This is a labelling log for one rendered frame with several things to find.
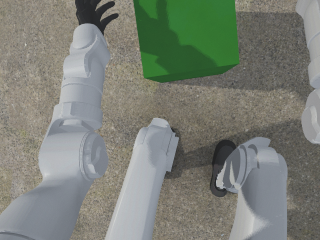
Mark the robot right thigh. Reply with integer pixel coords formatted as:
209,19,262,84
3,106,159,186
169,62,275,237
228,144,287,240

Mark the right robot forearm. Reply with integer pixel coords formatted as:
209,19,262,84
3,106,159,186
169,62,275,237
295,0,320,89

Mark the left robot hand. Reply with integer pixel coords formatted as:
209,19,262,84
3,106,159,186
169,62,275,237
75,0,119,36

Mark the robot left upper arm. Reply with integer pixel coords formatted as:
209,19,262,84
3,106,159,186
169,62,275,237
0,131,109,240

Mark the carton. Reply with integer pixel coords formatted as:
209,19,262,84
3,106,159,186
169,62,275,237
133,0,240,83

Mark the right robot foot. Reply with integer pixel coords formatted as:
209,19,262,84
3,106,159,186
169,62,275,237
209,140,236,197

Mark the left robot forearm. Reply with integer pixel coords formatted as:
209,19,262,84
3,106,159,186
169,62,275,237
38,23,111,172

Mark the robot right upper arm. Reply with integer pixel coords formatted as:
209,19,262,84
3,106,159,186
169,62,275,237
301,87,320,144

